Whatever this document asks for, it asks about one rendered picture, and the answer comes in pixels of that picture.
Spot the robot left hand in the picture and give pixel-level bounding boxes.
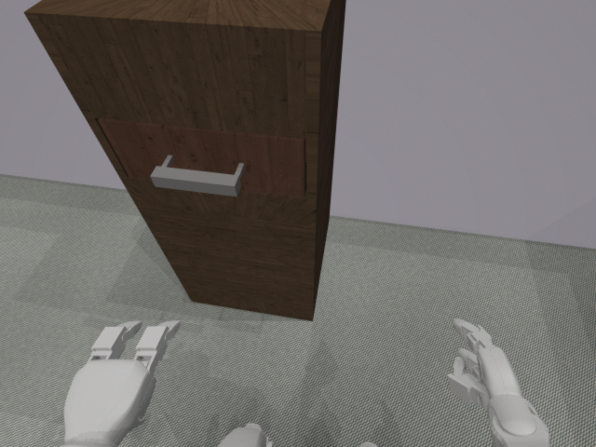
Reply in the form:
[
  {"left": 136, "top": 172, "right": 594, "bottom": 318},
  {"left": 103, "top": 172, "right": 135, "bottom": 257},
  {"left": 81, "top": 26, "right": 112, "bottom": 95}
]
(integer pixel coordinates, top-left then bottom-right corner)
[{"left": 64, "top": 320, "right": 181, "bottom": 447}]

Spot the drawer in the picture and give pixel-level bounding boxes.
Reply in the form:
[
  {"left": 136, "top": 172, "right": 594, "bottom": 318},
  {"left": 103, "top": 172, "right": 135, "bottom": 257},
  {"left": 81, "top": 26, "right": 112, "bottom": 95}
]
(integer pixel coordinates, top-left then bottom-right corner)
[{"left": 98, "top": 118, "right": 306, "bottom": 197}]

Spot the robot left thigh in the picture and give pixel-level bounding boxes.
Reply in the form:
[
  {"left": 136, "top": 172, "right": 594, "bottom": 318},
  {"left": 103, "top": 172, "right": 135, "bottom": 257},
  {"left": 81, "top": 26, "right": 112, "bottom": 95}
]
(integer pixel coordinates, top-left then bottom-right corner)
[{"left": 217, "top": 427, "right": 273, "bottom": 447}]

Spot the handle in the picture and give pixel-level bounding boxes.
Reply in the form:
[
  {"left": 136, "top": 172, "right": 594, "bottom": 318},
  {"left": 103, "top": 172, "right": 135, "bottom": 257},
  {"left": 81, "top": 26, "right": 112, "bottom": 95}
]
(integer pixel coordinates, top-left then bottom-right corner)
[{"left": 150, "top": 155, "right": 245, "bottom": 196}]

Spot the right robot forearm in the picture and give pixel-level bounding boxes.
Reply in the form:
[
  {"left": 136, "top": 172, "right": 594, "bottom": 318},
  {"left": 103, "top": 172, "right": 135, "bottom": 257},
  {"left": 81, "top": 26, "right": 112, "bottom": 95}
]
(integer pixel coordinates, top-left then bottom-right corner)
[{"left": 487, "top": 394, "right": 550, "bottom": 447}]

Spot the robot right hand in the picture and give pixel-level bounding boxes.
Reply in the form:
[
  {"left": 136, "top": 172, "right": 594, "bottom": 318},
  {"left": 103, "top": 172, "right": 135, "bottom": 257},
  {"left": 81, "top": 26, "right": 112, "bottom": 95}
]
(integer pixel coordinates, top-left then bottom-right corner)
[{"left": 448, "top": 318, "right": 523, "bottom": 410}]

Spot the left robot shin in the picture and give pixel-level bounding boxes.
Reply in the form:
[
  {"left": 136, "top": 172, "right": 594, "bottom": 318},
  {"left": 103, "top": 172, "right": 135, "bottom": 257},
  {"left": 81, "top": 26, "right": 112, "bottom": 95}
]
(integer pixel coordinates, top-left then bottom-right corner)
[{"left": 245, "top": 424, "right": 263, "bottom": 432}]

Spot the cabinet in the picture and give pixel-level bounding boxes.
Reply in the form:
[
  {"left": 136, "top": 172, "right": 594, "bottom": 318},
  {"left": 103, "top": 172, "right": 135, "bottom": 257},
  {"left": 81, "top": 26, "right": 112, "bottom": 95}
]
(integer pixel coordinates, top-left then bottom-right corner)
[{"left": 24, "top": 0, "right": 346, "bottom": 321}]

